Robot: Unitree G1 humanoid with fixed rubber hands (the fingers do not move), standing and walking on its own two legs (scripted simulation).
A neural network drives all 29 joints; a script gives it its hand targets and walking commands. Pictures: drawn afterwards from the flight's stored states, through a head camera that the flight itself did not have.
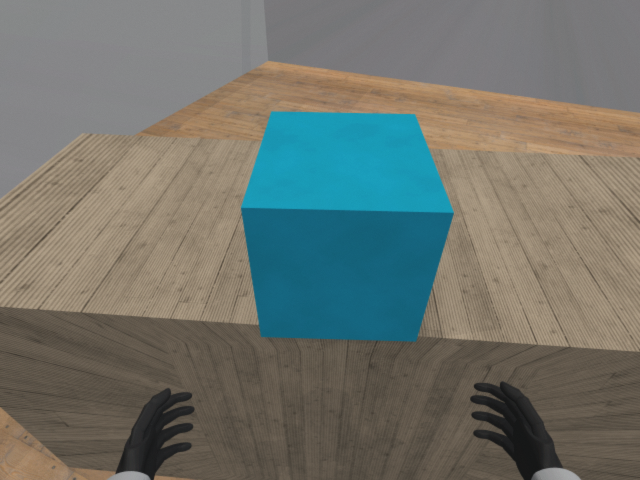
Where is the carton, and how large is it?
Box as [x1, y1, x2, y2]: [241, 111, 453, 341]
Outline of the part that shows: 271,111 241,206 261,336 415,341 453,214 453,211 415,115 380,113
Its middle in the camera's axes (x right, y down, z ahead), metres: +0.03 -0.03 +0.61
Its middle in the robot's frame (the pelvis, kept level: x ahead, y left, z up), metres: +0.50 +0.02 +0.10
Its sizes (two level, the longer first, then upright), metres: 0.274 0.238 0.244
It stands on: a pedestal, 0.76 m high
